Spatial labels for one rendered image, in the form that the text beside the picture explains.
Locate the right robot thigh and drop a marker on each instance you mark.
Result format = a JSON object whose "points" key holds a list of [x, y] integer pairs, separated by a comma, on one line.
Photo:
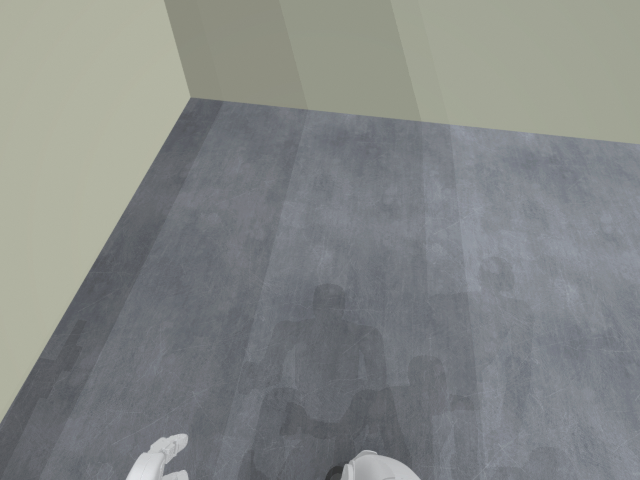
{"points": [[377, 467]]}

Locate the robot left hand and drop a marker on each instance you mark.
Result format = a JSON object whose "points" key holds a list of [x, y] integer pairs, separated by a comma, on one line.
{"points": [[150, 465]]}

